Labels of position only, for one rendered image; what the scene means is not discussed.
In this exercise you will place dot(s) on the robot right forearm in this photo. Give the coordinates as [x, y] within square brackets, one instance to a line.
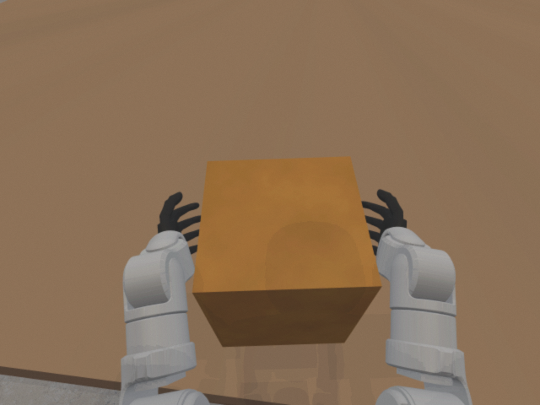
[423, 309]

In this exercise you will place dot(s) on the right robot hand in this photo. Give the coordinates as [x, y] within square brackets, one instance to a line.
[393, 217]

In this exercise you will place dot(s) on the robot left forearm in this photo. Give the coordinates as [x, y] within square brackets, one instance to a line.
[159, 351]

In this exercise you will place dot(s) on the left robot hand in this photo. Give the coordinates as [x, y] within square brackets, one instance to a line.
[168, 218]

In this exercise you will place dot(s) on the carton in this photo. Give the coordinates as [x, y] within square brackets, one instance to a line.
[284, 254]

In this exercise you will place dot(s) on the right robot upper arm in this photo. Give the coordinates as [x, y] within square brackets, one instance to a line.
[402, 395]

